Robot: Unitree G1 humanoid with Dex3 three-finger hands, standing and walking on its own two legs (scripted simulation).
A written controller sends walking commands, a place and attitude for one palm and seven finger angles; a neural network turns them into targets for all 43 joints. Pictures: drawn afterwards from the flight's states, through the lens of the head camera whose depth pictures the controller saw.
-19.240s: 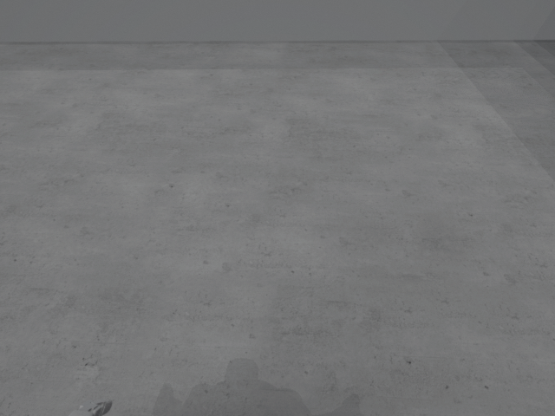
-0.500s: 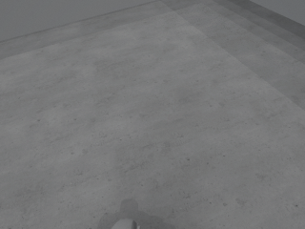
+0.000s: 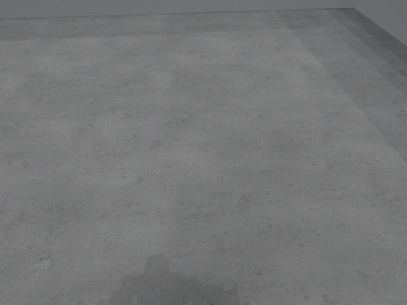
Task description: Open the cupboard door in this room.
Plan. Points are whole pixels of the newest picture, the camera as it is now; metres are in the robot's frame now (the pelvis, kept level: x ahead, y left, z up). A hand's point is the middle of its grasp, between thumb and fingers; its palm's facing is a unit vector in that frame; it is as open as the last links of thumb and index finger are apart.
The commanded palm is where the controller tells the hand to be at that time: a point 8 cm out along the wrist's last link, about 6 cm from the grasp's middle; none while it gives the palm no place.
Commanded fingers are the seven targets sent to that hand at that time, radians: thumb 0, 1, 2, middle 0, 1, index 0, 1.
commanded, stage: turn or walk to find it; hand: left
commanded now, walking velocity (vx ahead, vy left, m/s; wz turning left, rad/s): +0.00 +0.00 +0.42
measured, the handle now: out of the picture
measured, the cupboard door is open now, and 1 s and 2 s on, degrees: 0 0 0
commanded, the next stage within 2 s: stand and wait in 0.58 s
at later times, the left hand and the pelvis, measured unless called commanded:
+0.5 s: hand out of the picture -0.01 +0.15 -0.16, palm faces +0.25 -0.93 -0.26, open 7.3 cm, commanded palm none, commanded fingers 0.00 0.90 0.90 -0.20 -0.30 -0.20 -0.30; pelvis -0.02 -0.05 +0.00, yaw +14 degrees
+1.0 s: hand out of the picture -0.05 +0.21 -0.16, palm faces +0.45 -0.86 -0.25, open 7.4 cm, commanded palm none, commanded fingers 0.00 0.90 0.90 -0.20 -0.30 -0.20 -0.30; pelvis -0.04 -0.02 +0.00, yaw +26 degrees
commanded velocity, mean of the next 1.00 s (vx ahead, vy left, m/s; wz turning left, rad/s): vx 0.00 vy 0.00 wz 0.45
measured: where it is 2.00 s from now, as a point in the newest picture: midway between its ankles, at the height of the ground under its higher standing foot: outside the picture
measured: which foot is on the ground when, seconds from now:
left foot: down 0.00-0.18, up 0.20-0.64, down 0.66-1.00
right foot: up 0.00-0.16, down 0.18-0.66, up 0.68-1.00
